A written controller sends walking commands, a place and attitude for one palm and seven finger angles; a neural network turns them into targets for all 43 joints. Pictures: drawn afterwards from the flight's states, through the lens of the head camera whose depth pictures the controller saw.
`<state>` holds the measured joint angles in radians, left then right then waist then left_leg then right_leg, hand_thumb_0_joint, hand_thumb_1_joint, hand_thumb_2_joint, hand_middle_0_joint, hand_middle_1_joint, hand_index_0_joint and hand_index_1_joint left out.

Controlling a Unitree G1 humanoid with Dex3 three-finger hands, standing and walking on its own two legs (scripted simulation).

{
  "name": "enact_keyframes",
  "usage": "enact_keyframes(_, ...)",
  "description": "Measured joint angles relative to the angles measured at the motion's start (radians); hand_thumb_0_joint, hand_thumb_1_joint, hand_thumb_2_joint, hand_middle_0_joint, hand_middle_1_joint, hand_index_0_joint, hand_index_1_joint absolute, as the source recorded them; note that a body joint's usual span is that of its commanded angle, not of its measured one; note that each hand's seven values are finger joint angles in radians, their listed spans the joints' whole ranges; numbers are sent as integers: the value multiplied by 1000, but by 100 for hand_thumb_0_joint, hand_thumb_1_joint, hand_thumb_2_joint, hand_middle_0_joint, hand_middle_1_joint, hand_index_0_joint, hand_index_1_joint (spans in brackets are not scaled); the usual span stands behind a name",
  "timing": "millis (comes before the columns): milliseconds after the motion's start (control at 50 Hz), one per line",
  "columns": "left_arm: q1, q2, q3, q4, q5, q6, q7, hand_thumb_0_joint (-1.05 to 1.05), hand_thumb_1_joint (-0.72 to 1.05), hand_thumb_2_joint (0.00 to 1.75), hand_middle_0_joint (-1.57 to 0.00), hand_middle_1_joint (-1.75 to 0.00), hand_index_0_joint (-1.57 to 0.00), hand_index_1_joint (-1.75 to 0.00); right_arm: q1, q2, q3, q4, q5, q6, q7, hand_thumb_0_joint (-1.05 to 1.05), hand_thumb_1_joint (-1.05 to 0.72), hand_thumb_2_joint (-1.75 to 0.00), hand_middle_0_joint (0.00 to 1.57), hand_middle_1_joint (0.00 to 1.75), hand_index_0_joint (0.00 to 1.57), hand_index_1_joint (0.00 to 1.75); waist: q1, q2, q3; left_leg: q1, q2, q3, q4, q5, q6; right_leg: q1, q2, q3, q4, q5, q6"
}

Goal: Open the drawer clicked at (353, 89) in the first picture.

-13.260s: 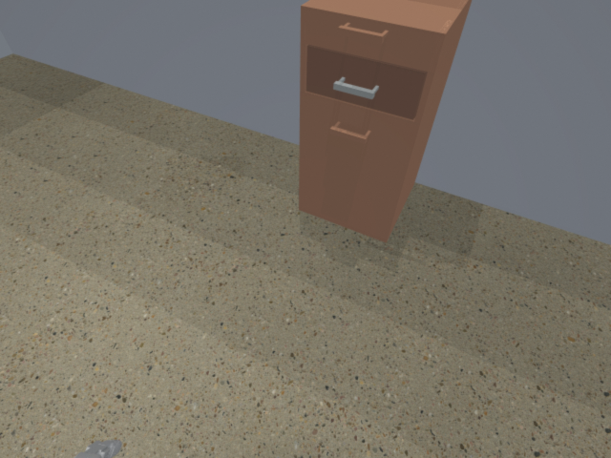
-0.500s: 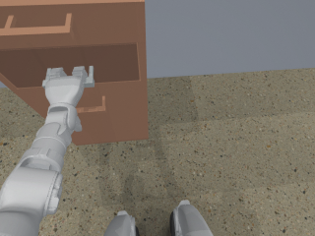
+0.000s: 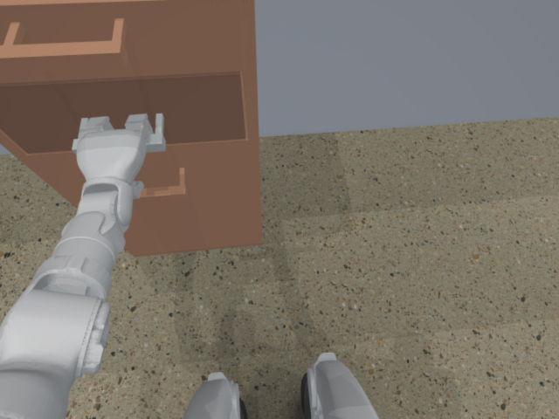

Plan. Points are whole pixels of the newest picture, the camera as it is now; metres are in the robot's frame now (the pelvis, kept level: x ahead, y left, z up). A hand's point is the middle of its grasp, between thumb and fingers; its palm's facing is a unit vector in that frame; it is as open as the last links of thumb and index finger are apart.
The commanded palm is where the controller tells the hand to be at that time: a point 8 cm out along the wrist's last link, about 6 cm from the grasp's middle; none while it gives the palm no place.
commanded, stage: close the thumb around the handle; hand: left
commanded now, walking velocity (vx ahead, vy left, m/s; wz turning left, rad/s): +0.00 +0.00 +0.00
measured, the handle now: (121, 134) +0.55 +0.22 +0.00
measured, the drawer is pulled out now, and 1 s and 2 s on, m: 0.00 0.04 0.09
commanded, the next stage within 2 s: pull the drawer open in 0.28 s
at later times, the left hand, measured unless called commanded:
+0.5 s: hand (128, 173) +0.49 +0.21 -0.02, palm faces -0.06 -0.03 -1.00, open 5.7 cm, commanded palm +0.46 +0.20 +0.03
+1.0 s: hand (127, 198) +0.45 +0.20 -0.02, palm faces -0.03 -0.06 -1.00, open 5.7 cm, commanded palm +0.43 +0.21 +0.03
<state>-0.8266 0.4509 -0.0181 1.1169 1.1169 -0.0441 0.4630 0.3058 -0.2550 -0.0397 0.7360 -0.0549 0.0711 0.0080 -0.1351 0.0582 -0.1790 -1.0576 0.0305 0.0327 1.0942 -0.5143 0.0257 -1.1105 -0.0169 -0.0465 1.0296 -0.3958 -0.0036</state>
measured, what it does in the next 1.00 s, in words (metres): stands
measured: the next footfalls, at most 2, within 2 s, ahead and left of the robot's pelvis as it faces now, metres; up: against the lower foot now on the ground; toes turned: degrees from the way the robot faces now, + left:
none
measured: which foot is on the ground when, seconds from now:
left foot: down 0.00-1.00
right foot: down 0.00-1.00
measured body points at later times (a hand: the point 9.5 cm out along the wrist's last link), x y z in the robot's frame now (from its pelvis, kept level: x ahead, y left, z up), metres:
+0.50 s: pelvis +0.01 +0.00 +0.00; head +0.15 +0.00 +0.43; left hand +0.49 +0.20 +0.03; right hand +0.01 -0.27 -0.13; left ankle -0.01 +0.10 -0.65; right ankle +0.04 -0.12 -0.65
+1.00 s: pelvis +0.04 +0.00 +0.02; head +0.16 +0.00 +0.46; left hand +0.44 +0.20 +0.03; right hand +0.11 -0.26 -0.12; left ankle -0.01 +0.10 -0.65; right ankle +0.04 -0.12 -0.65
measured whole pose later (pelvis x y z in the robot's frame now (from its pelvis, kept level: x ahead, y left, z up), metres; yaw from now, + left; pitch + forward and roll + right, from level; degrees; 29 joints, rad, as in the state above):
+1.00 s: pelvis +0.04 +0.00 +0.02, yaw -1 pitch +24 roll -1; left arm -0.49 0.32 -0.06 0.83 1.13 -0.01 0.52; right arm 0.25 -0.24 -0.06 0.70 -0.05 0.11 0.02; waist -0.05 0.05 -0.19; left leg -0.86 0.03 0.04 0.97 -0.52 0.03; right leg -0.93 -0.01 -0.03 0.92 -0.41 0.01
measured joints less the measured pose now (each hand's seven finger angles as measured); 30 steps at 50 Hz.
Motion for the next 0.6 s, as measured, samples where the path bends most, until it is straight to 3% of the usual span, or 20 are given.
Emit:
enact_keyframes(220, -10, -3, -6, 8, -4, 11, -3, 0, 72, 82, -35, -131, -39, -132, 10, 0, -2, 5, -1, -5, 2, 0, -91, -90, 20, 29, 20, 30, 0, 3, -1, -4, 0, 0, 2, -1, 1, -3, 0, 0, 0, 0, 1)
enact_keyframes(600, 87, -20, 10, -83, -14, 8, -2, 0, 75, 79, -30, -135, -36, -131, 9, 5, -13, -2, 2, 12, 11, 0, -91, -90, 20, 29, 20, 30, 18, 2, -1, 51, 7, 17, -36, -9, 2, 42, 10, 17, -32, -3, 5)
